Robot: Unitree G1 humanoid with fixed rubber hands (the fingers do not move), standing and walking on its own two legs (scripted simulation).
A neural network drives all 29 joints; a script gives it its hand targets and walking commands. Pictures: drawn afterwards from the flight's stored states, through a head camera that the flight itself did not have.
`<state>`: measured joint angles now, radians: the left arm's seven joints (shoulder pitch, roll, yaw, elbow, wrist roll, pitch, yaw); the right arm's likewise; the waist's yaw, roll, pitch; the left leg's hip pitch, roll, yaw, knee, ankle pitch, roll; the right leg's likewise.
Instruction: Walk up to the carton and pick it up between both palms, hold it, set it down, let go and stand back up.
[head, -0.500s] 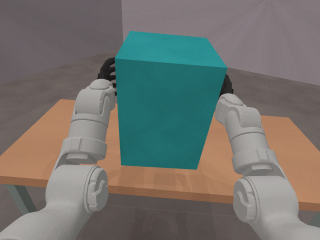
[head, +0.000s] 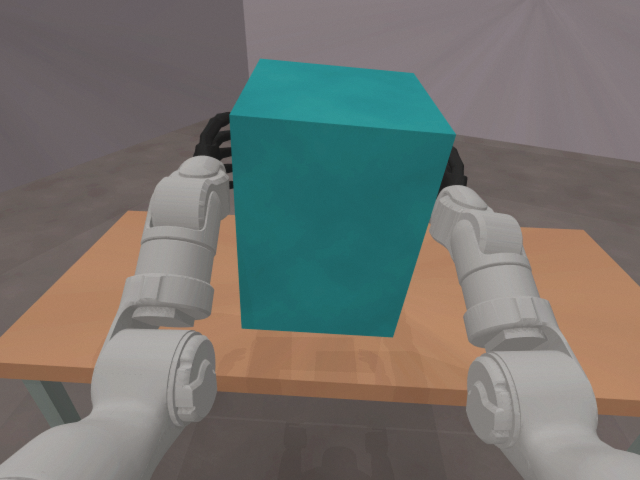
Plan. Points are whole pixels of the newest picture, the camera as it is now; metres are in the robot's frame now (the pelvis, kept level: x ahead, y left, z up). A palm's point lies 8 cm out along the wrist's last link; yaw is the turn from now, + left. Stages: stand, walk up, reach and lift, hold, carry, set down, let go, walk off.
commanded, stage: hold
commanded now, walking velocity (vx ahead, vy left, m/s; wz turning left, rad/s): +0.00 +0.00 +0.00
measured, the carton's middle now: (327, 200) +0.39 +0.00 +0.25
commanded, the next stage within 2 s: set down in 0.56 s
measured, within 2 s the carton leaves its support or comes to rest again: neither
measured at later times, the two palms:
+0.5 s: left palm (194, 181) +0.37 +0.16 +0.28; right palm (433, 190) +0.37 -0.13 +0.27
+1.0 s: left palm (216, 184) +0.41 +0.15 +0.26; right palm (430, 215) +0.40 -0.14 +0.22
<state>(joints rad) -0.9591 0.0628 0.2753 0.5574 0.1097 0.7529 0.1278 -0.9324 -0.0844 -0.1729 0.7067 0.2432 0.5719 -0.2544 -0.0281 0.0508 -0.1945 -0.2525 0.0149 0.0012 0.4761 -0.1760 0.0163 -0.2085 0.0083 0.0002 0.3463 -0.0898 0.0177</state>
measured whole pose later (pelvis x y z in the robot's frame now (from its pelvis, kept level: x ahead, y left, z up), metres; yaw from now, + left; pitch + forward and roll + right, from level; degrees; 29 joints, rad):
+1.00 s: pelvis +0.00 +0.00 +0.00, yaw +0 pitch -3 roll -2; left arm -1.05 0.06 0.38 0.77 0.18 0.48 0.07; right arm -0.94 -0.03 -0.23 0.86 0.06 0.28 -0.20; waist -0.03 -0.01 -0.08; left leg -0.23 0.01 0.00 0.46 -0.17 0.02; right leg -0.20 0.01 0.00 0.35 -0.09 0.02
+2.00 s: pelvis +0.03 +0.01 +0.00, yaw +0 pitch -4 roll -2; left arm -0.87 0.00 0.33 0.77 0.18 0.33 0.12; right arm -0.86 -0.04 -0.27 0.97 -0.03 0.10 -0.13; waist -0.03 0.01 -0.04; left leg -0.16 0.02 0.00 0.46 -0.22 0.02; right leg -0.11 0.01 0.00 0.31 -0.12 0.02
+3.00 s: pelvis +0.05 +0.01 +0.00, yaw +0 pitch -2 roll -2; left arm -0.84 -0.06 0.33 0.86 0.20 0.20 0.15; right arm -0.82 -0.03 -0.43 0.99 -0.20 -0.02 -0.03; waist -0.02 0.05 0.00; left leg -0.17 0.02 0.00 0.46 -0.25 0.02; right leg -0.12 0.01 0.00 0.30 -0.15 0.02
